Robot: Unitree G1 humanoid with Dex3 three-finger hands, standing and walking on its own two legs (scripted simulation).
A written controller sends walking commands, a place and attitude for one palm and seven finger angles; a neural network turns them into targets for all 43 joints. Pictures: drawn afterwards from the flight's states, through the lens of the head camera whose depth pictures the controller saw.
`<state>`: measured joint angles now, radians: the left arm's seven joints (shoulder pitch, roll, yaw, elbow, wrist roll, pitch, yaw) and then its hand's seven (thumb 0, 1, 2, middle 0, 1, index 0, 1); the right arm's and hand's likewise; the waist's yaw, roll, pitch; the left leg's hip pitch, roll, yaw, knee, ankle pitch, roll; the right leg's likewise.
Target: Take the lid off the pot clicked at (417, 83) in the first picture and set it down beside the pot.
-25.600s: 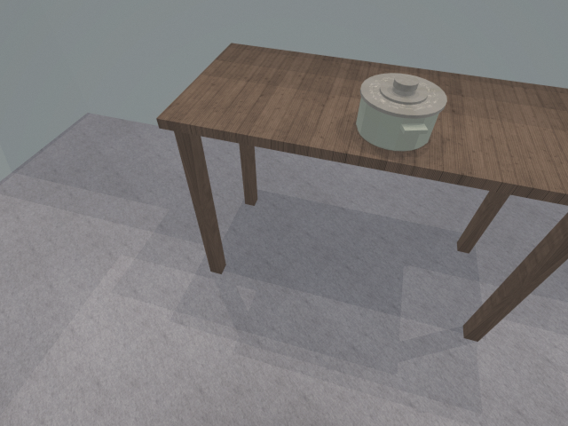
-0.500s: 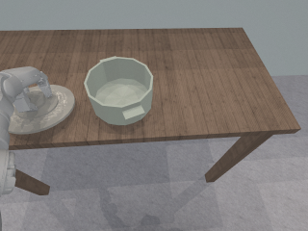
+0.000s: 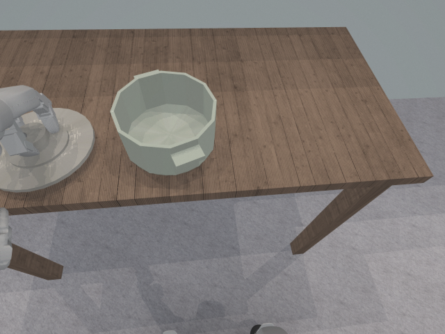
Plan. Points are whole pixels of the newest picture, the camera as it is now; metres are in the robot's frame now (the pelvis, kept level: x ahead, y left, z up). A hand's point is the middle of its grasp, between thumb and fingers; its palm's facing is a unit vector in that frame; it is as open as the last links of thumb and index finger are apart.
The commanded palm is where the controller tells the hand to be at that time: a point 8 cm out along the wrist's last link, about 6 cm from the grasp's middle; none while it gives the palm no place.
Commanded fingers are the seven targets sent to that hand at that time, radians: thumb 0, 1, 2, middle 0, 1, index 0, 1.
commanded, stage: open the fingers wide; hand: left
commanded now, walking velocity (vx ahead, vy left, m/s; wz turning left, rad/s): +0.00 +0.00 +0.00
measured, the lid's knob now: (31, 136) +0.48 +0.32 +0.05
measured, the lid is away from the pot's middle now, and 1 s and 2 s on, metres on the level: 0.25 0.24 0.24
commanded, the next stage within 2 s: raise the empty hand in 1.14 s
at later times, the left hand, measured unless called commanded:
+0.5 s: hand (25, 144) +0.44 +0.31 +0.07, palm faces -0.47 -0.09 -0.88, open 8.2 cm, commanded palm +0.47 +0.30 +0.12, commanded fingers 0.00 0.27 0.70 -0.48 -0.98 -0.49 -0.98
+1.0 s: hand (35, 139) +0.45 +0.30 +0.07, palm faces -0.45 -0.09 -0.89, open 10.6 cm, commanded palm +0.47 +0.30 +0.12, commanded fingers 0.00 0.03 0.55 -0.32 -0.92 -0.32 -0.92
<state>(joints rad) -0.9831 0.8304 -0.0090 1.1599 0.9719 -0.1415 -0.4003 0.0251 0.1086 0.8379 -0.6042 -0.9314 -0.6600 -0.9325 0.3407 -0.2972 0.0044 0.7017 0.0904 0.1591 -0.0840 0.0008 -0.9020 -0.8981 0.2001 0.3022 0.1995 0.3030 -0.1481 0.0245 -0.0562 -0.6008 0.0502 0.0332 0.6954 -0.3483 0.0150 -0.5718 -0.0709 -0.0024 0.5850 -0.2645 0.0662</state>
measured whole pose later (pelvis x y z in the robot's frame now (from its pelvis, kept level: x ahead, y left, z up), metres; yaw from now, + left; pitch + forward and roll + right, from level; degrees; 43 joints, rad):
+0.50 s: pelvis -0.01 +0.00 +0.00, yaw +0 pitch +14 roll -2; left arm -0.90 0.78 -0.02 1.06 0.97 -0.15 -0.35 0.01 0.23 0.76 -0.50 -0.94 -0.55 -0.95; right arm 0.31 -0.28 0.00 0.68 0.08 0.19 -0.07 0.00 -0.90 -0.90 0.20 0.30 0.20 0.30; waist -0.12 0.03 -0.07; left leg -0.61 0.05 0.03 0.71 -0.34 0.02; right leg -0.58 -0.07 0.00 0.59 -0.26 0.05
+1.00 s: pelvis +0.00 +0.00 +0.00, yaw +0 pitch +14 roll -2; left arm -0.87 0.77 0.02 1.05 0.98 -0.15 -0.32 0.00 0.09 0.53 -0.34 -0.95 -0.34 -0.95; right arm 0.33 -0.28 -0.01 0.68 0.08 0.21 -0.06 0.00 -0.90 -0.90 0.20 0.30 0.20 0.30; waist -0.13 0.04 -0.07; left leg -0.59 0.05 0.04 0.69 -0.35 0.02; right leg -0.57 -0.07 0.01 0.58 -0.26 0.06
